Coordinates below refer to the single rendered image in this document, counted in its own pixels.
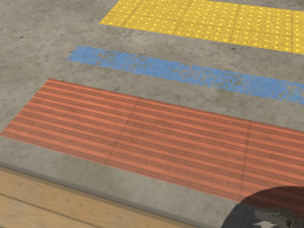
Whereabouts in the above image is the right robot hand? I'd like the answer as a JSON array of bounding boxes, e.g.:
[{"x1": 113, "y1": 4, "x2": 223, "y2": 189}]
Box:
[{"x1": 255, "y1": 208, "x2": 304, "y2": 228}]

